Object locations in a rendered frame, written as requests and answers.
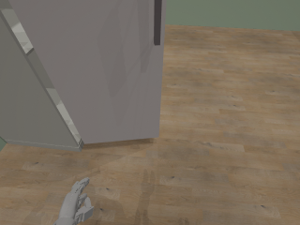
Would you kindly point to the fridge door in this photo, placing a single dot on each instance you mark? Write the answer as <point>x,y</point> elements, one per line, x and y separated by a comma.
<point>101,58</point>

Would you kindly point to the robot left hand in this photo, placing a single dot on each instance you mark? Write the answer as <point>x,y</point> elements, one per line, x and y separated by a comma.
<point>71,205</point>

